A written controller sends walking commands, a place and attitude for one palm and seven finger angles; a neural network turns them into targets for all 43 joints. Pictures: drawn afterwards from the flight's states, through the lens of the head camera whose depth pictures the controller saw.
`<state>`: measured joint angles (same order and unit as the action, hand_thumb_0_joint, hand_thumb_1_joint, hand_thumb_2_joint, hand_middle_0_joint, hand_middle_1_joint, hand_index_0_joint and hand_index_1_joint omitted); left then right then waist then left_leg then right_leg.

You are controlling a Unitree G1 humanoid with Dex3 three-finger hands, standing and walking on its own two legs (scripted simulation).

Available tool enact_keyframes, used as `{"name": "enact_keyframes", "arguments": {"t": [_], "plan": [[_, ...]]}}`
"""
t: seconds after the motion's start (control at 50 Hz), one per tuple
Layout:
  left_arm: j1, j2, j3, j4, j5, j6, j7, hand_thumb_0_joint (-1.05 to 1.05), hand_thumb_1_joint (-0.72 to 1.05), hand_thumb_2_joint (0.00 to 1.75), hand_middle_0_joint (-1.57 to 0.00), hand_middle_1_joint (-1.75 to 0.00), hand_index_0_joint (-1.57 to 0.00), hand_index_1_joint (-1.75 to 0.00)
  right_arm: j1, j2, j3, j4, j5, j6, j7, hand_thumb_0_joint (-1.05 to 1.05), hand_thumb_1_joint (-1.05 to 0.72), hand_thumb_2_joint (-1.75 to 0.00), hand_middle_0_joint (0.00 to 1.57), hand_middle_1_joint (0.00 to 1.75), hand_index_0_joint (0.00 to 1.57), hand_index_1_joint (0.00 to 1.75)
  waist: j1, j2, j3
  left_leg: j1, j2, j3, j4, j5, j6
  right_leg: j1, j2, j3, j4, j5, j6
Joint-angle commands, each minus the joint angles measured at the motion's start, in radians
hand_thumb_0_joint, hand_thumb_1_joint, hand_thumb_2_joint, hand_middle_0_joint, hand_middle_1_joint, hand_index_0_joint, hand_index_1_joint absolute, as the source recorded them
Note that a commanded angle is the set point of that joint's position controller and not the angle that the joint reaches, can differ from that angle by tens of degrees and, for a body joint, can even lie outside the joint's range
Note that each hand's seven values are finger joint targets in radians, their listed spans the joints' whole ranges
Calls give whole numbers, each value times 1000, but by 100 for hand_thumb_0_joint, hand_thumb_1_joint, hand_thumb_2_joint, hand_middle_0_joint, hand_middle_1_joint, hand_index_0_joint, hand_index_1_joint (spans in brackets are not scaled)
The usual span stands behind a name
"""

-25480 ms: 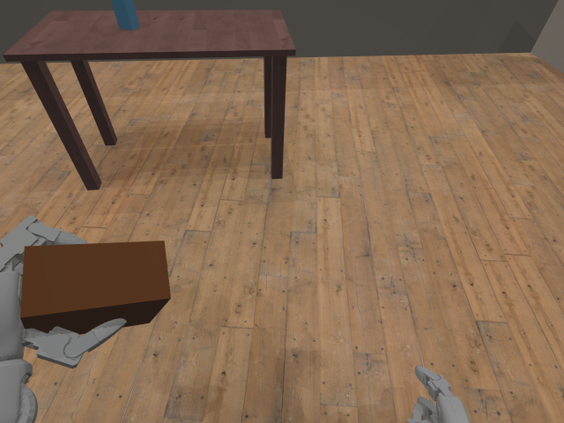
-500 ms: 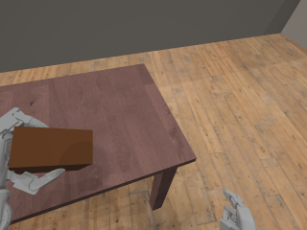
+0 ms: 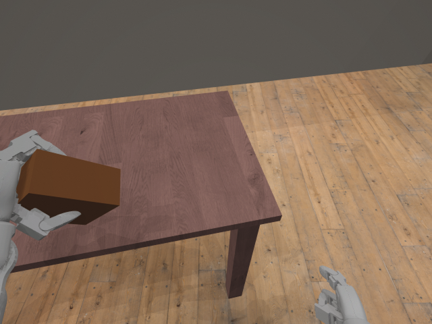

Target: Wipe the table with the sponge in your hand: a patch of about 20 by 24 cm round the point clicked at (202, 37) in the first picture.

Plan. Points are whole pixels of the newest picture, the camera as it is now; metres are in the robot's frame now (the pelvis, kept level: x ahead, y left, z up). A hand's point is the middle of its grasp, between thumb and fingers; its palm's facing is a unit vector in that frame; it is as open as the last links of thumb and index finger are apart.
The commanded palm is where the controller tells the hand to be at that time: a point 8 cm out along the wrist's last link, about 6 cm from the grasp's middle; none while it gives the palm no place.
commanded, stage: turn the palm down, sponge in hand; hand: left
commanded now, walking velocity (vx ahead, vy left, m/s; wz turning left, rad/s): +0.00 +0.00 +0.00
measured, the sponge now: (78, 194) +0.26 +0.27 +0.13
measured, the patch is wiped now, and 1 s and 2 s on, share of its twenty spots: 0.00 0.00 0.00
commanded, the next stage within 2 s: move the sponge above the wiping area in 1.72 s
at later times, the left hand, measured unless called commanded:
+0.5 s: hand (83, 189) +0.26 +0.25 +0.14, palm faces +0.14 -0.43 -0.89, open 10.5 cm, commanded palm +0.23 +0.28 +0.20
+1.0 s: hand (72, 189) +0.26 +0.27 +0.15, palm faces +0.10 -0.20 -0.97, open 10.5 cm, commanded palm +0.23 +0.28 +0.20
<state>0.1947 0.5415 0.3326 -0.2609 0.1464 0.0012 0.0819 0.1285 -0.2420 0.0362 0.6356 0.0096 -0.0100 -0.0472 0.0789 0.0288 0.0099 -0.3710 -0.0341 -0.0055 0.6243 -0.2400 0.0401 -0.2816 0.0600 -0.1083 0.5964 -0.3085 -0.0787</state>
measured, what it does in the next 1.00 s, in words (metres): stands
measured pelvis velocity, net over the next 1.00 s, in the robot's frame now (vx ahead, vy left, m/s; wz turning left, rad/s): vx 0.02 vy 0.01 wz -0.05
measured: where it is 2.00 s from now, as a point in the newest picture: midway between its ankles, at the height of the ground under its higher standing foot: outside the picture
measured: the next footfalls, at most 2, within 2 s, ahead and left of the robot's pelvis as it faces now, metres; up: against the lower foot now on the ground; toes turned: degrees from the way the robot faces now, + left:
none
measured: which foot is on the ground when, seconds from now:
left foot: down 0.00-1.00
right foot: down 0.00-1.00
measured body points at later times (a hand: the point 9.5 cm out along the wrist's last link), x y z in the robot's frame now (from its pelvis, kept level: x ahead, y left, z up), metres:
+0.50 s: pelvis +0.03 -0.02 +0.00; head +0.04 -0.05 +0.45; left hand +0.25 +0.27 +0.19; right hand +0.20 -0.29 -0.10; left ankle +0.06 +0.09 -0.72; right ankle +0.01 -0.07 -0.72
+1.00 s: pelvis +0.02 +0.01 +0.01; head +0.02 -0.03 +0.46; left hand +0.25 +0.28 +0.20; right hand +0.25 -0.21 -0.07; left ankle +0.06 +0.09 -0.72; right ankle +0.01 -0.06 -0.72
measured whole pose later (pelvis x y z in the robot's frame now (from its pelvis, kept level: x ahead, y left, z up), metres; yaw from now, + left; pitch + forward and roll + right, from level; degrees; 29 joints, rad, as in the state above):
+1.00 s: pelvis +0.02 +0.01 +0.01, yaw -3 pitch -1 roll +0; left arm 0.27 0.63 0.07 -0.40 0.64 0.30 0.00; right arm 0.05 -0.26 0.05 0.58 0.05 0.11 -0.09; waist 0.10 0.10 -0.02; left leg -0.27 -0.03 0.05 0.50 -0.22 0.05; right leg -0.20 0.06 -0.04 0.49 -0.28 -0.07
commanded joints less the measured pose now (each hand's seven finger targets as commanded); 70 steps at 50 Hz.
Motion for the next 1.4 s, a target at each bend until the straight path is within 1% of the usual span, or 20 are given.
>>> {"name": "enact_keyframes", "arguments": {"t": [0.0,0.08,0.1,0.2,0.22,0.32,0.44,0.6,0.72,0.8,0.82,0.9,0.92,1.0,1.02,1.12,1.2,1.22,1.3,1.38], "plan": [[-278,244,-8,-159,67,52,-52,0,10,130,-120,-160,-120,-160,-160,-118,-33,-192,27,-55,-39,0,-90,-90,20,30,20,30,-56,98,-99,112,12,0,-94,-116,-7,-77,-75,195,-235,-216,44],[-179,330,97,-205,79,5,-92,0,10,130,-120,-160,-120,-160,-162,-118,-48,-198,11,-45,-44,0,-90,-90,20,30,20,30,-22,-29,-116,64,28,-12,-50,-38,-13,-2,-114,279,-262,-217,66],[-162,403,182,-208,71,-8,-88,0,10,130,-120,-160,-120,-160,-164,-120,-52,-197,13,-43,-42,0,-90,-90,20,30,20,30,-5,-18,-110,59,30,-14,-39,-21,-20,9,-120,316,-269,-200,62],[-9,439,299,-179,62,-14,-37,0,10,130,-120,-160,-120,-160,-118,-118,-73,-194,14,-16,-24,0,-90,-90,20,30,20,30,23,38,-139,5,32,-22,-1,34,-35,64,-149,365,-201,39,73],[-8,364,231,-209,62,-2,-31,0,10,130,-120,-160,-120,-160,-125,-112,-71,-208,15,-11,-18,0,-90,-90,20,30,20,30,10,37,-151,-11,37,-23,7,38,-35,80,-170,357,-176,100,85],[44,346,169,-233,113,70,-46,0,10,130,-120,-160,-120,-160,-97,-139,-80,-229,30,9,-24,0,-90,-90,20,30,20,30,-13,2,-176,0,34,-16,30,99,-17,56,-153,320,-118,290,97],[76,359,138,-398,196,38,-36,0,10,130,-120,-160,-120,-160,-65,-139,-90,-252,24,-4,-47,0,-90,-90,20,30,20,30,-18,9,-264,102,25,-5,31,233,8,29,-103,236,-63,450,92],[52,389,159,-289,301,174,61,0,10,130,-120,-160,-120,-160,-118,-140,-78,-230,33,42,-47,0,-90,-90,20,30,20,30,9,85,-205,103,29,-9,-27,247,-2,7,-61,206,-87,313,46],[-7,292,-45,-322,375,302,-33,0,10,130,-120,-160,-120,-160,-204,-134,-41,-266,51,68,-46,0,-90,-90,20,30,20,30,-8,45,-202,160,37,-16,-96,245,9,33,-62,168,-131,275,52],[-41,349,-29,-340,451,307,-68,0,10,130,-120,-160,-120,-160,-242,-134,-27,-256,48,71,-53,0,-90,-90,20,30,20,30,4,28,-171,189,30,-35,-137,219,12,25,-43,194,-174,213,41],[-79,300,-79,-363,465,296,-71,0,10,130,-120,-160,-120,-160,-236,-122,-24,-264,47,70,-53,0,-90,-90,20,30,20,30,-9,29,-192,200,34,-30,-144,212,14,35,-50,171,-177,199,46],[-107,395,17,-328,529,284,-33,0,10,130,-120,-160,-120,-160,-272,-127,-23,-231,41,70,-47,0,-90,-90,20,30,20,30,28,92,-189,223,29,-56,-179,202,2,65,-30,207,-203,148,19],[-146,317,-56,-336,537,285,-28,0,10,130,-120,-160,-120,-160,-266,-112,-18,-238,40,71,-43,0,-90,-90,20,30,20,30,15,92,-202,228,36,-51,-185,207,2,76,-41,172,-199,151,24],[-160,341,-52,-252,581,334,-18,0,10,130,-120,-160,-120,-160,-322,-128,-16,-209,47,75,-32,0,-90,-90,20,30,20,30,35,114,-157,232,27,-70,-223,165,-5,85,-30,210,-233,99,5],[-171,269,-130,-263,579,345,-28,0,10,130,-120,-160,-120,-160,-311,-121,-15,-222,46,75,-32,0,-90,-90,20,30,20,30,19,88,-164,230,33,-61,-230,162,-2,99,-43,178,-231,106,16],[-199,251,-198,-266,634,376,-80,0,10,130,-120,-160,-120,-160,-350,-124,-9,-217,45,72,-24,0,-90,-90,20,30,20,30,17,65,-159,245,22,-63,-250,164,6,122,-42,199,-253,106,13],[-230,345,-120,-272,695,358,-88,0,10,130,-120,-160,-120,-160,-377,-129,-10,-201,35,68,-15,0,-90,-90,20,30,20,30,43,71,-176,268,17,-80,-254,184,11,141,-30,241,-258,113,-3],[-233,277,-182,-274,693,350,-86,0,10,130,-120,-160,-120,-160,-354,-115,-10,-207,36,68,-14,0,-90,-90,20,30,20,30,27,70,-182,271,21,-73,-254,199,13,151,-39,211,-253,123,4],[-247,341,-114,-234,739,349,-61,0,10,130,-120,-160,-120,-160,-382,-123,-15,-186,34,70,0,0,-90,-90,20,30,20,30,53,87,-166,273,18,-95,-262,193,7,145,-25,256,-265,102,-15],[-228,286,-160,-198,707,361,-65,0,10,130,-120,-160,-120,-160,-363,-126,-20,-182,34,71,0,0,-90,-90,20,30,20,30,47,52,-177,277,17,-84,-268,213,6,158,-44,228,-270,140,1]]}}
